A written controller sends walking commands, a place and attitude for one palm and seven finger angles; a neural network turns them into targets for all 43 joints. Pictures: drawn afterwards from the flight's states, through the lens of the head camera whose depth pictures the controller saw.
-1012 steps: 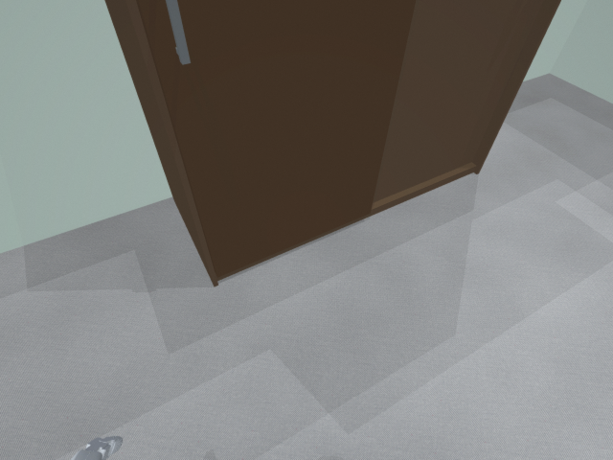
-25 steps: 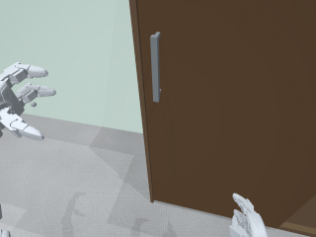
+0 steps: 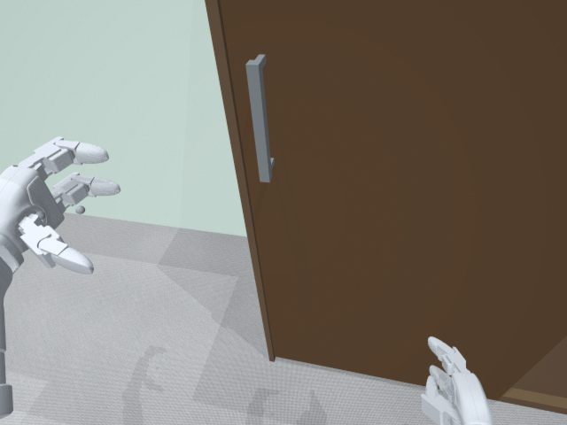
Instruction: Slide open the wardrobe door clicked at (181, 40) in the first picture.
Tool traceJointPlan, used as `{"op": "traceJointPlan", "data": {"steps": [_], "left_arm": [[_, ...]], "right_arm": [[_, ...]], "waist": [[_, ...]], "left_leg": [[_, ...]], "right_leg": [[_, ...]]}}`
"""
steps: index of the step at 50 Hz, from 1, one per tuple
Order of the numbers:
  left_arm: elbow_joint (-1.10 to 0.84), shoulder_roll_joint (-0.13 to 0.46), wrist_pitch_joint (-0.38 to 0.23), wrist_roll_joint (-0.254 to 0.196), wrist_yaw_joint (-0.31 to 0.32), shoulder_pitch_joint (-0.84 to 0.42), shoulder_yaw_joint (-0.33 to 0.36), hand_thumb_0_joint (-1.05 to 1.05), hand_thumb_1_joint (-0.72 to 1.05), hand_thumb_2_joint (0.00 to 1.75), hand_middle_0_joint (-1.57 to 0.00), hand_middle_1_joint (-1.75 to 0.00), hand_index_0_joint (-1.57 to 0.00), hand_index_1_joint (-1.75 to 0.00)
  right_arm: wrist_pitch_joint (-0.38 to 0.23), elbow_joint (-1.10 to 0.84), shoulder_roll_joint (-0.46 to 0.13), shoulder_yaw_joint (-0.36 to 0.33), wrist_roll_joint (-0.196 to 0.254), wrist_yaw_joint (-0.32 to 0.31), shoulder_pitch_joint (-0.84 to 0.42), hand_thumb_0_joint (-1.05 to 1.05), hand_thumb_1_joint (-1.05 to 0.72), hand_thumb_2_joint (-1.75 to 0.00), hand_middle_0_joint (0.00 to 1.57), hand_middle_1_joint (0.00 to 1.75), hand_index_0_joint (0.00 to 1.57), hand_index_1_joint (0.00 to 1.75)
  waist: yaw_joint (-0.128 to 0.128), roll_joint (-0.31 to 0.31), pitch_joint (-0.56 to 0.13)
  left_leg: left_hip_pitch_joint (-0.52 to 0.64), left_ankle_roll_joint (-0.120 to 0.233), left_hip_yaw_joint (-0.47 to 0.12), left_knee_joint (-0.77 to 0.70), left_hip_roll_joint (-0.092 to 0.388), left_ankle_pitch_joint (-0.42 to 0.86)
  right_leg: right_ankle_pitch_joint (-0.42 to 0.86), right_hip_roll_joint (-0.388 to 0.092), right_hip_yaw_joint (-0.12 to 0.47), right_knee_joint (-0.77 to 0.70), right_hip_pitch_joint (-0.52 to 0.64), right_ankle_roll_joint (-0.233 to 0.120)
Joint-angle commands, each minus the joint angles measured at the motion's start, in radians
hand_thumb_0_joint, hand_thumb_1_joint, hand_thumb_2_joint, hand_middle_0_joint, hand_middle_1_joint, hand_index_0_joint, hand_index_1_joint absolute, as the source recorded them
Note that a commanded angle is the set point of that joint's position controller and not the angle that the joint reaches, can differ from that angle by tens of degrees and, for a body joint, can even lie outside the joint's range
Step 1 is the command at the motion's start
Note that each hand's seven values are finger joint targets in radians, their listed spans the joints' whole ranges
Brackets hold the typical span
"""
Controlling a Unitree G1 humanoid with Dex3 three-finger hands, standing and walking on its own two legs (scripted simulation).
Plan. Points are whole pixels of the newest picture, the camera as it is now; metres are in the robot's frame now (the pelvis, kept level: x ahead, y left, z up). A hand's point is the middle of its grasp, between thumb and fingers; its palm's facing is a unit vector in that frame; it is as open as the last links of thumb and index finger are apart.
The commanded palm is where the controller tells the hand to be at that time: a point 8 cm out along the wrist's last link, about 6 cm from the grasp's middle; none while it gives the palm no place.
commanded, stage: move the hooked fingers beside the handle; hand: left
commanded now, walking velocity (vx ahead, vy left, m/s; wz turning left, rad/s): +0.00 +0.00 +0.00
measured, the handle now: (263, 122) +0.50 +0.09 +0.21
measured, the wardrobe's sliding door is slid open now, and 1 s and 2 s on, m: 0.00 0.00 0.00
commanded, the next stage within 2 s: none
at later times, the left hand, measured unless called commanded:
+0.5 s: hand (117, 178) +0.33 +0.25 +0.23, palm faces -0.05 -1.00 -0.08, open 14.0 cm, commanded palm +0.30 +0.29 +0.23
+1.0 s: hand (164, 166) +0.37 +0.20 +0.22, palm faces -0.08 -1.00 -0.05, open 14.0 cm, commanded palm +0.35 +0.25 +0.22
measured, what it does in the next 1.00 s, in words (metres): stands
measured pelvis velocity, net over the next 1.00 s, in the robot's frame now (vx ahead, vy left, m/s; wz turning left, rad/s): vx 0.01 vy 0.01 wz -0.01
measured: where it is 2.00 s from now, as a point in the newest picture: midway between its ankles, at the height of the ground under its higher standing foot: outside the picture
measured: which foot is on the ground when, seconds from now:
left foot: down 0.00-1.00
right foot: down 0.00-1.00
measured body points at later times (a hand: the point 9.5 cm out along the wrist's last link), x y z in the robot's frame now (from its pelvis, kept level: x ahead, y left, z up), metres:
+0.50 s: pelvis +0.00 +0.01 +0.00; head -0.02 -0.01 +0.45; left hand +0.33 +0.30 +0.23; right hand +0.19 -0.22 -0.07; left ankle +0.01 +0.12 -0.74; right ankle -0.02 -0.10 -0.74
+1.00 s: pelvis +0.01 +0.01 +0.00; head -0.01 -0.01 +0.45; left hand +0.37 +0.26 +0.22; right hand +0.19 -0.23 -0.08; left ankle +0.01 +0.12 -0.74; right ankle -0.02 -0.10 -0.74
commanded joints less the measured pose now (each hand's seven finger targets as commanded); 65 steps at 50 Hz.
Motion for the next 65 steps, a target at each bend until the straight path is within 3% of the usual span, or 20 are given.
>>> {"op": "traceJointPlan", "data": {"steps": [1, 3, 7, 11, 16, 19, 23, 27, 28, 31, 34, 36, 40, 46, 48, 53, 56, 58, 60, 65], "left_arm": [[-0.208, 0.353, -0.120, -0.066, 0.006, -0.291, 0.210, 0.00, -0.50, 0.30, -0.30, -1.20, -0.30, -1.20], [-0.138, 0.361, -0.106, -0.061, 0.018, -0.278, 0.218, 0.00, -0.50, 0.30, -0.30, -1.20, -0.30, -1.20], [-0.079, 0.262, -0.048, -0.018, 0.021, -0.381, 0.067, 0.00, -0.50, 0.30, -0.30, -1.20, -0.30, -1.20], [-0.144, 0.220, -0.064, 0.003, 0.021, -0.526, -0.030, 0.00, -0.50, 0.30, -0.30, -1.20, -0.30, -1.20], [-0.168, 0.271, -0.142, -0.015, 0.054, -0.552, 0.059, 0.00, -0.50, 0.30, -0.30, -1.20, -0.30, -1.20], [-0.092, 0.278, -0.130, -0.006, 0.087, -0.506, 0.089, 0.00, -0.50, 0.30, -0.30, -1.20, -0.30, -1.20], [-0.006, 0.235, -0.057, 0.029, 0.117, -0.455, 0.045, 0.00, -0.50, 0.30, -0.30, -1.20, -0.30, -1.20], [-0.108, 0.166, -0.042, 0.032, 0.121, -0.501, -0.028, 0.00, -0.50, 0.30, -0.30, -1.20, -0.30, -1.20], [-0.118, 0.152, -0.052, 0.028, 0.123, -0.510, -0.045, 0.00, -0.50, 0.30, -0.30, -1.20, -0.30, -1.20], [-0.178, 0.165, -0.084, 0.014, 0.139, -0.573, -0.017, 0.00, -0.50, 0.30, -0.30, -1.20, -0.30, -1.20], [-0.164, 0.173, -0.094, 0.018, 0.170, -0.601, -0.007, 0.00, -0.50, 0.30, -0.30, -1.20, -0.30, -1.20], [-0.140, 0.133, -0.083, 0.032, 0.187, -0.622, -0.044, 0.00, -0.50, 0.30, -0.30, -1.20, -0.30, -1.20], [-0.055, 0.101, -0.044, 0.055, 0.211, -0.662, -0.099, 0.00, -0.50, 0.30, -0.30, -1.20, -0.30, -1.20], [-0.068, 0.068, -0.063, 0.055, 0.222, -0.762, -0.139, 0.00, -0.50, 0.30, -0.30, -1.20, -0.30, -1.20], [-0.026, 0.103, -0.078, 0.050, 0.230, -0.742, -0.100, 0.00, -0.50, 0.30, -0.30, -1.20, -0.30, -1.20], [0.020, 0.091, -0.082, 0.068, 0.257, -0.728, -0.103, 0.00, -0.50, 0.30, -0.30, -1.20, -0.30, -1.20], [0.069, 0.040, -0.061, 0.078, 0.267, -0.762, -0.159, 0.00, -0.50, 0.30, -0.30, -1.20, -0.30, -1.20], [0.097, 0.072, -0.058, 0.081, 0.276, -0.751, -0.135, 0.00, -0.50, 0.30, -0.30, -1.20, -0.30, -1.20], [0.073, 0.039, -0.067, 0.078, 0.278, -0.836, -0.171, 0.00, -0.50, 0.30, -0.30, -1.20, -0.30, -1.20], [0.106, 0.057, -0.128, 0.082, 0.296, -0.966, -0.167, 0.00, -0.50, 0.30, -0.30, -1.20, -0.30, -1.20]], "right_arm": [[-0.069, -0.176, -0.092, -0.042, -0.003, -0.004, -0.153, 0.00, -0.90, -0.90, 0.20, 0.30, 0.20, 0.30], [-0.066, -0.158, -0.100, -0.047, -0.002, 0.000, -0.145, 0.00, -0.90, -0.90, 0.20, 0.30, 0.20, 0.30], [-0.062, -0.154, -0.100, -0.044, 0.012, -0.004, -0.139, 0.00, -0.90, -0.90, 0.20, 0.30, 0.20, 0.30], [-0.071, -0.160, -0.098, -0.046, 0.012, -0.018, -0.137, 0.00, -0.90, -0.90, 0.20, 0.30, 0.20, 0.30], [-0.075, -0.149, -0.092, -0.043, -0.002, -0.024, -0.140, 0.00, -0.90, -0.90, 0.20, 0.30, 0.20, 0.30], [-0.069, -0.141, -0.091, -0.042, -0.004, -0.015, -0.137, 0.00, -0.90, -0.90, 0.20, 0.30, 0.20, 0.30], [-0.047, -0.145, -0.097, -0.049, 0.001, -0.001, -0.130, 0.00, -0.90, -0.90, 0.20, 0.30, 0.20, 0.30], [-0.039, -0.174, -0.088, -0.050, 0.003, 0.002, -0.140, 0.00, -0.90, -0.90, 0.20, 0.30, 0.20, 0.30], [-0.037, -0.171, -0.087, -0.049, 0.002, 0.001, -0.136, 0.00, -0.90, -0.90, 0.20, 0.30, 0.20, 0.30], [-0.045, -0.164, -0.088, -0.052, -0.005, -0.008, -0.137, 0.00, -0.90, -0.90, 0.20, 0.30, 0.20, 0.30], [-0.043, -0.143, -0.087, -0.053, -0.007, -0.013, -0.132, 0.00, -0.90, -0.90, 0.20, 0.30, 0.20, 0.30], [-0.039, -0.132, -0.082, -0.054, -0.006, -0.016, -0.129, 0.00, -0.90, -0.90, 0.20, 0.30, 0.20, 0.30], [-0.020, -0.112, -0.087, -0.055, -0.003, -0.021, -0.120, 0.00, -0.90, -0.90, 0.20, 0.30, 0.20, 0.30], [-0.010, -0.118, -0.083, -0.056, -0.006, -0.024, -0.123, 0.00, -0.90, -0.90, 0.20, 0.30, 0.20, 0.30], [-0.007, -0.107, -0.086, -0.057, -0.013, -0.023, -0.112, 0.00, -0.90, -0.90, 0.20, 0.30, 0.20, 0.30], [0.008, -0.104, -0.086, -0.063, -0.010, -0.015, -0.105, 0.00, -0.90, -0.90, 0.20, 0.30, 0.20, 0.30], [0.022, -0.102, -0.086, -0.064, -0.006, -0.015, -0.097, 0.00, -0.90, -0.90, 0.20, 0.30, 0.20, 0.30], [0.029, -0.099, -0.095, -0.070, -0.007, -0.016, -0.090, 0.00, -0.90, -0.90, 0.20, 0.30, 0.20, 0.30], [0.032, -0.104, -0.088, -0.067, -0.006, -0.020, -0.091, 0.00, -0.90, -0.90, 0.20, 0.30, 0.20, 0.30], [0.031, -0.077, -0.090, -0.070, -0.011, -0.030, -0.064, 0.00, -0.90, -0.90, 0.20, 0.30, 0.20, 0.30]], "waist": [[0.017, -0.038, -0.226], [0.017, -0.053, -0.173], [-0.019, 0.043, -0.082], [-0.042, 0.032, -0.134], [-0.020, -0.001, -0.252], [-0.001, -0.006, -0.233], [0.007, -0.017, -0.171], [-0.010, 0.002, -0.203], [-0.018, -0.061, -0.207], [-0.018, -0.031, -0.256], [-0.020, -0.031, -0.246], [-0.028, 0.007, -0.227], [-0.045, -0.020, -0.178], [-0.051, -0.026, -0.264], [-0.042, -0.080, -0.277], [-0.034, -0.056, -0.267], [-0.050, -0.037, -0.213], [-0.046, -0.097, -0.218], [-0.061, -0.052, -0.240], [-0.082, -0.068, -0.284]], "left_leg": [[0.119, 0.046, -0.035, -0.025, -0.028, 0.215], [0.092, 0.046, -0.028, -0.022, -0.023, 0.197], [0.084, 0.037, -0.028, -0.041, -0.019, 0.151], [0.126, 0.044, -0.043, -0.039, -0.019, 0.121], [0.156, 0.042, -0.056, -0.035, -0.021, 0.177], [0.118, 0.038, -0.050, -0.046, -0.018, 0.190], [0.075, 0.035, -0.038, -0.049, -0.010, 0.218], [0.107, 0.033, -0.042, -0.042, -0.007, 0.233], [0.109, 0.037, -0.043, -0.037, -0.003, 0.237], [0.148, 0.038, -0.053, -0.032, -0.006, 0.253], [0.141, 0.038, -0.049, -0.033, -0.006, 0.239], [0.144, 0.035, -0.045, -0.037, -0.006, 0.241], [0.117, 0.035, -0.046, -0.043, -0.003, 0.207], [0.158, 0.037, -0.050, -0.031, -0.006, 0.256], [0.151, 0.039, -0.049, -0.027, -0.002, 0.276], [0.130, 0.037, -0.037, -0.026, -0.001, 0.303], [0.106, 0.035, -0.036, -0.036, -0.002, 0.266], [0.096, 0.040, -0.034, -0.034, 0.003, 0.254], [0.113, 0.040, -0.034, -0.035, -0.003, 0.243], [0.142, 0.047, -0.035, -0.032, -0.004, 0.242]], "right_leg": [[0.315, 0.000, 0.040, -0.067, -0.004, 0.009], [0.296, -0.004, 0.049, -0.079, -0.028, 0.016], [0.233, -0.006, 0.040, -0.085, -0.108, 0.010], [0.182, -0.005, 0.045, -0.086, -0.113, 0.006], [0.238, -0.003, 0.041, -0.065, -0.041, -0.005], [0.252, -0.007, 0.035, -0.060, -0.029, -0.008], [0.280, -0.013, 0.032, -0.054, -0.039, -0.010], [0.291, -0.014, 0.031, -0.040, -0.052, -0.011], [0.295, -0.010, 0.029, -0.043, -0.049, -0.009], [0.308, -0.010, 0.031, -0.034, -0.042, -0.011], [0.295, -0.011, 0.036, -0.042, -0.049, -0.009], [0.295, -0.012, 0.034, -0.041, -0.062, -0.010], [0.267, -0.015, 0.034, -0.052, -0.084, -0.009], [0.313, -0.016, 0.037, -0.039, -0.053, -0.014], [0.337, -0.014, 0.038, -0.041, -0.034, -0.013], [0.370, -0.019, 0.041, -0.032, -0.021, -0.015], [0.338, -0.020, 0.041, -0.038, -0.056, -0.014], [0.326, -0.019, 0.042, -0.046, -0.047, -0.012], [0.319, -0.020, 0.046, -0.045, -0.053, -0.012], [0.314, -0.015, 0.053, -0.053, -0.049, -0.012]]}}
